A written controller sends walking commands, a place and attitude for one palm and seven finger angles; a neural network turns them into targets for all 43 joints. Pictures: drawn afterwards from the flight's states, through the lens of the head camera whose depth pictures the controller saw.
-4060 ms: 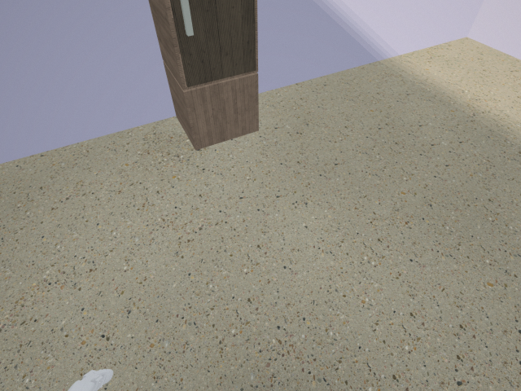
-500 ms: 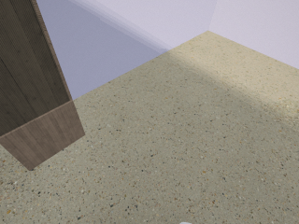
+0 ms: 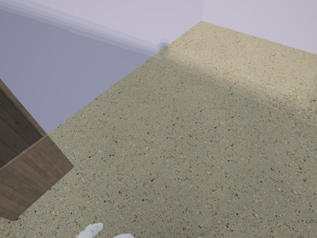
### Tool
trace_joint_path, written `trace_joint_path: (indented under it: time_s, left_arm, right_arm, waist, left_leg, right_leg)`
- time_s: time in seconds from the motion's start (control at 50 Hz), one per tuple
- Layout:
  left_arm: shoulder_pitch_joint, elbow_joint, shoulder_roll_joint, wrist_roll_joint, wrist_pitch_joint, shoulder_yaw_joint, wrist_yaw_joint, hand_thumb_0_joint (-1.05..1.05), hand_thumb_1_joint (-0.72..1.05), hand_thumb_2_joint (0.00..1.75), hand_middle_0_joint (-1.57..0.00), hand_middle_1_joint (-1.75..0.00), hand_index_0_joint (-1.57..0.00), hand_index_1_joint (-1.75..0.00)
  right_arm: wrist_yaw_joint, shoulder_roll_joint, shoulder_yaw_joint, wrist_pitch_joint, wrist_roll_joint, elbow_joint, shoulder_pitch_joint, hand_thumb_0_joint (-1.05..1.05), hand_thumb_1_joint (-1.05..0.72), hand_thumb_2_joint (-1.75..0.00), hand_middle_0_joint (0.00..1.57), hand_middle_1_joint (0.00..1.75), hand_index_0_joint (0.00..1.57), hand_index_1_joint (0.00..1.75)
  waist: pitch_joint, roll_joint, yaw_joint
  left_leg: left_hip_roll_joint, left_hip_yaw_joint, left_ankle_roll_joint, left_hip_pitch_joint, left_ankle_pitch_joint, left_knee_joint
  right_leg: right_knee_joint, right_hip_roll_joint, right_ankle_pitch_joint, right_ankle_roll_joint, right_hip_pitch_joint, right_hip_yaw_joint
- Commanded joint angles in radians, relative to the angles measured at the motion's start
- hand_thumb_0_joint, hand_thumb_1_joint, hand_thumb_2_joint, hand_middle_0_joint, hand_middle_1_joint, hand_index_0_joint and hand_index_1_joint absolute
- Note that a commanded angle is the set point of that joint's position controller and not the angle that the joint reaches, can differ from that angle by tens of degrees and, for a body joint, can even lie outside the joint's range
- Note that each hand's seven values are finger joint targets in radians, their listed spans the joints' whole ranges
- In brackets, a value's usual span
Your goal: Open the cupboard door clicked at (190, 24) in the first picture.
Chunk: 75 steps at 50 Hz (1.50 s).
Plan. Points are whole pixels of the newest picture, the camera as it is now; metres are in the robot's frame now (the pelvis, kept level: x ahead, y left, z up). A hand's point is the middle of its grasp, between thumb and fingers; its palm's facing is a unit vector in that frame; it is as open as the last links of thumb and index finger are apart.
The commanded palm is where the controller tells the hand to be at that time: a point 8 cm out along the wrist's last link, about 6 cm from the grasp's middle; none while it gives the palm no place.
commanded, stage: turn to face it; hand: left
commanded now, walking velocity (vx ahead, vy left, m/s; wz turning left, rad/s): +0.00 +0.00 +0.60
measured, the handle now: out of the picture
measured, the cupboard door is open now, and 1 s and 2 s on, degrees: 0 0 0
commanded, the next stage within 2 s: take the last steps up to it in 1.36 s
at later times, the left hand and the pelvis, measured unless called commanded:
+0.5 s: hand out of the picture +0.04 +0.28 -0.16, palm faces +0.30 -0.92 -0.27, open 7.4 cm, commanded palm none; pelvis +0.02 +0.04 +0.01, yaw +16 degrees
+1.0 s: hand out of the picture -0.03 +0.18 -0.14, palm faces +0.56 -0.78 -0.28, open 7.4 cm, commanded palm none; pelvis +0.01 -0.02 +0.01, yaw +36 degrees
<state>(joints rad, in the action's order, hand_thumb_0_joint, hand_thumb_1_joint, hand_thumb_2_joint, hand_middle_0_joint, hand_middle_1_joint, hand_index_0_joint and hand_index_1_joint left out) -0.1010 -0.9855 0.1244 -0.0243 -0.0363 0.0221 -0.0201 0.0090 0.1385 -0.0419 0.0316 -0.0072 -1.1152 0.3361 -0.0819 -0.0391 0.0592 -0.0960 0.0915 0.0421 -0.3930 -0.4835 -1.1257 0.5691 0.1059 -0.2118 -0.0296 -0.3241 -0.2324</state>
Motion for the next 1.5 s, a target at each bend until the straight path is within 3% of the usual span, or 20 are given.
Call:
trace_joint_path:
  time_s: [0.0,0.1,0.16,0.2,0.22,0.28,0.36,0.52,0.66,0.68,0.72,0.74,0.84,1.02,1.1,1.12,1.14,1.16,1.28,1.48]
  left_arm:
    - [-0.073,0.037,0.185,-0.002,0.011,0.055,-0.023,0.00,0.90,0.90,-0.20,-0.30,-0.20,-0.30]
    - [-0.054,0.066,0.216,-0.008,0.036,0.078,-0.024,0.00,0.90,0.90,-0.20,-0.30,-0.20,-0.30]
    - [-0.047,0.086,0.213,0.006,0.054,0.080,-0.015,0.00,0.90,0.90,-0.20,-0.30,-0.20,-0.30]
    - [0.009,0.161,0.119,0.015,0.070,0.066,-0.001,0.00,0.90,0.90,-0.20,-0.30,-0.20,-0.30]
    - [0.057,0.185,0.151,0.005,0.071,0.065,0.004,0.00,0.90,0.90,-0.20,-0.30,-0.20,-0.30]
    - [0.008,0.139,0.160,-0.001,0.068,0.082,0.012,0.00,0.90,0.90,-0.20,-0.30,-0.20,-0.30]
    - [-0.039,0.119,0.174,0.007,0.067,0.078,0.009,0.00,0.90,0.90,-0.20,-0.30,-0.20,-0.30]
    - [0.014,0.158,0.189,0.014,0.068,0.070,-0.003,0.00,0.90,0.90,-0.20,-0.30,-0.20,-0.30]
    - [-0.126,0.145,0.203,0.027,0.055,0.069,-0.013,0.00,0.90,0.90,-0.20,-0.30,-0.20,-0.30]
    - [-0.172,0.139,0.229,0.022,0.049,0.075,-0.016,0.00,0.90,0.90,-0.20,-0.30,-0.20,-0.30]
    - [-0.151,0.171,0.379,-0.003,0.043,0.097,-0.024,0.00,0.90,0.90,-0.20,-0.30,-0.20,-0.30]
    - [-0.099,0.189,0.353,0.004,0.046,0.085,-0.026,0.00,0.90,0.90,-0.20,-0.30,-0.20,-0.30]
    - [-0.022,0.200,0.240,0.005,0.026,0.056,-0.018,0.00,0.90,0.90,-0.20,-0.30,-0.20,-0.30]
    - [-0.189,0.131,0.310,-0.009,0.037,0.077,-0.012,0.00,0.90,0.90,-0.20,-0.30,-0.20,-0.30]
    - [-0.165,0.118,0.319,0.000,0.045,0.084,-0.008,0.00,0.90,0.90,-0.20,-0.30,-0.20,-0.30]
    - [-0.159,0.121,0.297,0.009,0.049,0.081,-0.007,0.00,0.90,0.90,-0.20,-0.30,-0.20,-0.30]
    - [-0.168,0.150,0.235,0.018,0.054,0.070,-0.001,0.00,0.90,0.90,-0.20,-0.30,-0.20,-0.30]
    - [-0.109,0.180,0.193,0.011,0.061,0.046,-0.004,0.00,0.90,0.90,-0.20,-0.30,-0.20,-0.30]
    - [-0.127,0.090,0.209,0.008,0.075,0.059,0.005,0.00,0.90,0.90,-0.20,-0.30,-0.20,-0.30]
    - [-0.097,0.088,0.161,0.013,0.068,0.038,0.001,0.00,0.90,0.90,-0.20,-0.30,-0.20,-0.30]
  right_arm:
    - [-0.011,0.044,-0.022,0.005,-0.006,0.078,0.038,0.00,-0.90,-0.90,0.20,0.30,0.20,0.30]
    - [-0.023,0.062,-0.031,0.003,-0.010,0.144,-0.022,0.00,-0.90,-0.90,0.20,0.30,0.20,0.30]
    - [-0.026,0.111,-0.046,-0.007,-0.016,0.152,0.037,0.00,-0.90,-0.90,0.20,0.30,0.20,0.30]
    - [-0.013,0.284,-0.082,-0.020,-0.028,0.177,0.091,0.00,-0.90,-0.90,0.20,0.30,0.20,0.30]
    - [-0.008,0.299,-0.083,-0.021,-0.028,0.178,0.081,0.00,-0.90,-0.90,0.20,0.30,0.20,0.30]
    - [0.009,0.244,-0.064,-0.034,-0.021,0.223,-0.084,0.00,-0.90,-0.90,0.20,0.30,0.20,0.30]
    - [0.013,0.248,-0.063,-0.042,-0.014,0.236,-0.076,0.00,-0.90,-0.90,0.20,0.30,0.20,0.30]
    - [0.005,0.278,-0.076,-0.020,-0.017,0.226,-0.042,0.00,-0.90,-0.90,0.20,0.30,0.20,0.30]
    - [-0.006,0.291,-0.084,0.001,-0.013,0.266,-0.153,0.00,-0.90,-0.90,0.20,0.30,0.20,0.30]
    - [-0.010,0.269,-0.083,0.003,-0.007,0.276,-0.171,0.00,-0.90,-0.90,0.20,0.30,0.20,0.30]
    - [-0.016,0.198,-0.077,0.006,-0.003,0.312,-0.170,0.00,-0.90,-0.90,0.20,0.30,0.20,0.30]
    - [-0.020,0.236,-0.085,0.011,-0.014,0.306,-0.177,0.00,-0.90,-0.90,0.20,0.30,0.20,0.30]
    - [-0.042,0.197,-0.075,0.031,-0.015,0.248,-0.125,0.00,-0.90,-0.90,0.20,0.30,0.20,0.30]
    - [-0.039,0.167,-0.042,0.018,-0.002,0.286,-0.273,0.00,-0.90,-0.90,0.20,0.30,0.20,0.30]
    - [-0.031,0.188,-0.039,0.001,-0.002,0.257,-0.180,0.00,-0.90,-0.90,0.20,0.30,0.20,0.30]
    - [-0.031,0.228,-0.048,-0.010,-0.003,0.243,-0.126,0.00,-0.90,-0.90,0.20,0.30,0.20,0.30]
    - [-0.024,0.336,-0.073,-0.021,-0.013,0.241,-0.084,0.00,-0.90,-0.90,0.20,0.30,0.20,0.30]
    - [-0.014,0.391,-0.084,-0.015,-0.005,0.223,-0.029,0.00,-0.90,-0.90,0.20,0.30,0.20,0.30]
    - [0.010,0.260,-0.038,-0.022,-0.010,0.239,-0.172,0.00,-0.90,-0.90,0.20,0.30,0.20,0.30]
    - [0.009,0.243,-0.039,-0.019,-0.019,0.200,-0.110,0.00,-0.90,-0.90,0.20,0.30,0.20,0.30]
  waist:
    - [0.100,0.181,-0.041]
    - [0.079,0.203,-0.053]
    - [0.096,0.052,-0.013]
    - [0.043,-0.394,0.037]
    - [0.052,-0.230,0.032]
    - [0.087,-0.165,-0.033]
    - [0.168,-0.050,-0.034]
    - [0.156,-0.100,0.002]
    - [0.172,-0.101,-0.065]
    - [0.180,-0.038,-0.092]
    - [0.131,0.353,-0.100]
    - [0.096,0.221,-0.079]
    - [0.016,0.215,-0.019]
    - [0.082,0.270,-0.115]
    - [0.144,0.261,-0.068]
    - [0.184,0.137,-0.035]
    - [0.221,-0.164,-0.009]
    - [0.217,-0.264,0.019]
    - [0.104,-0.104,-0.053]
    - [0.119,-0.113,-0.029]
  left_leg:
    - [-0.031,-0.018,0.014,-0.034,0.046,0.056]
    - [-0.024,0.026,0.008,-0.012,0.051,0.291]
    - [0.005,0.033,-0.001,0.157,0.253,0.577]
    - [-0.330,-0.530,-0.190,0.155,0.464,0.882]
    - [-0.359,-0.526,-0.238,0.127,0.390,0.892]
    - [-0.202,-0.365,-0.174,0.166,0.414,0.832]
    - [-0.151,-0.310,-0.185,0.288,0.600,0.792]
    - [-0.146,-0.433,-0.225,0.333,0.621,0.780]
    - [-0.060,-0.481,-0.171,0.111,0.524,0.716]
    - [-0.009,-0.447,-0.123,0.012,0.397,0.665]
    - [0.194,-0.156,0.009,-0.250,-0.078,0.214]
    - [0.139,-0.192,-0.006,-0.203,-0.064,0.046]
    - [0.077,-0.115,0.032,-0.198,0.131,-0.089]
    - [0.074,-0.006,0.030,-0.048,0.022,0.319]
    - [0.086,0.023,0.003,0.154,0.201,0.603]
    - [0.047,-0.026,-0.013,0.299,0.352,0.740]
    - [-0.193,-0.329,-0.112,0.474,0.666,0.769]
    - [-0.331,-0.441,-0.225,0.461,1.025,0.760]
    - [-0.144,-0.225,-0.185,0.287,0.779,0.784]
    - [-0.147,-0.329,-0.218,0.279,0.493,0.821]
  right_leg:
    - [-0.289,0.286,0.193,-0.082,0.059,0.137]
    - [-0.230,0.305,0.032,-0.072,0.070,0.090]
    - [-0.016,0.243,-0.065,-0.001,-0.013,0.016]
    - [0.433,0.011,-0.456,0.119,-0.292,0.026]
    - [0.557,0.027,-0.384,0.099,-0.281,0.149]
    - [0.649,0.027,-0.182,0.108,-0.317,0.216]
    - [0.578,0.003,-0.135,0.130,-0.272,0.224]
    - [0.360,-0.038,-0.227,0.132,-0.213,0.240]
    - [-0.045,-0.095,-0.097,0.097,0.133,0.217]
    - [-0.199,-0.058,-0.018,0.086,0.258,0.236]
    - [-0.374,0.396,-0.076,-0.099,0.266,0.660]
    - [-0.360,0.391,-0.072,-0.131,0.127,0.581]
    - [-0.264,0.195,0.172,-0.059,0.119,0.251]
    - [-0.161,0.256,0.434,-0.093,0.256,0.184]
    - [-0.036,0.233,0.416,-0.027,0.212,0.115]
    - [0.095,0.203,0.330,0.020,0.134,0.080]
    - [0.297,0.075,-0.083,0.097,-0.123,0.034]
    - [0.438,0.021,-0.460,0.115,-0.230,0.120]
    - [0.562,0.013,-0.197,0.110,-0.185,0.201]
    - [0.224,-0.041,-0.251,0.103,-0.051,0.186]
